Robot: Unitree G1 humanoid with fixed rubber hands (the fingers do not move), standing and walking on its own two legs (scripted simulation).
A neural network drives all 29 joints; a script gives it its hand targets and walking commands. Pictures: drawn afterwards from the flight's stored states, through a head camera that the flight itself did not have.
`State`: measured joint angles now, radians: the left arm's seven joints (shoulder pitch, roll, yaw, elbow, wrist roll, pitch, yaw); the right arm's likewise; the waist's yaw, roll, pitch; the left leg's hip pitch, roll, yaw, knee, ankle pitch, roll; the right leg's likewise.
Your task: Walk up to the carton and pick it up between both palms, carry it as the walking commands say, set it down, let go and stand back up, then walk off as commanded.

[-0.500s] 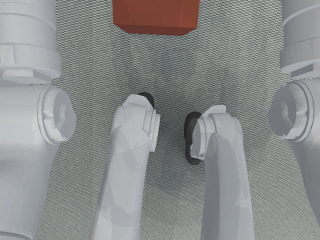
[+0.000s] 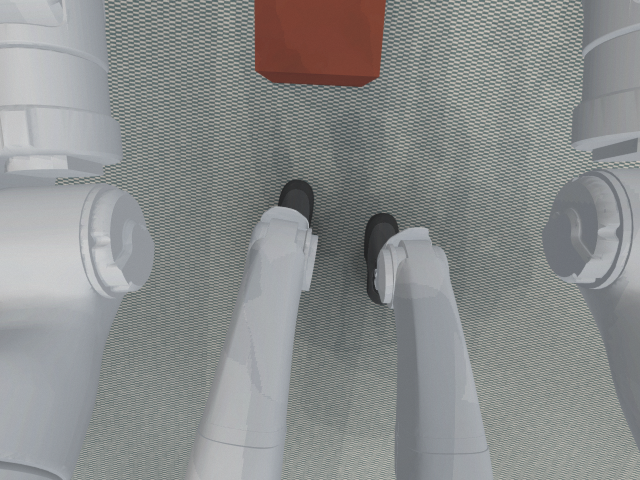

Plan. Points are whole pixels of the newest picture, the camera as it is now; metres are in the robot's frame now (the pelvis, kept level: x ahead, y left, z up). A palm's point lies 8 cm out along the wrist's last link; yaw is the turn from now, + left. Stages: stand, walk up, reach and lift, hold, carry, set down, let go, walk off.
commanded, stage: set down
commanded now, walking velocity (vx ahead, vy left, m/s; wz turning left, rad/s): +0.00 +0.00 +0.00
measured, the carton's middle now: out of the picture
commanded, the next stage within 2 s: let go in 0.24 s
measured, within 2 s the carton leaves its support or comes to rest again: neither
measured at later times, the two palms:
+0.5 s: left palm out of the picture +0.53 +0.24 -0.06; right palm out of the picture +0.57 -0.11 -0.06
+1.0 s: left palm out of the picture +0.34 +0.23 +0.06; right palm out of the picture +0.39 -0.18 +0.06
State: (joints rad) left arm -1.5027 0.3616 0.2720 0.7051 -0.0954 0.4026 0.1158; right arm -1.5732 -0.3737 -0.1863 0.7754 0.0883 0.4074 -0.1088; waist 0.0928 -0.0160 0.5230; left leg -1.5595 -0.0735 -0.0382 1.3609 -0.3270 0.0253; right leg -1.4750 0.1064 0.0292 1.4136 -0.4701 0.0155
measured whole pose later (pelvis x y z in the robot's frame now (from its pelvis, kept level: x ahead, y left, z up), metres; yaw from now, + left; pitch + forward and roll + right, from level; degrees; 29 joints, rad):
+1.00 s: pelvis +0.08 +0.00 +0.15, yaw +2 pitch +15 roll -1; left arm -0.20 0.17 0.10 0.48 0.04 0.11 -0.04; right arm -0.26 -0.13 -0.13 0.52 -0.08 0.11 -0.05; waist 0.05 0.00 0.13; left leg -0.71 -0.07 -0.06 0.65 -0.19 0.02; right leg -0.63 0.07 0.07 0.69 -0.31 -0.01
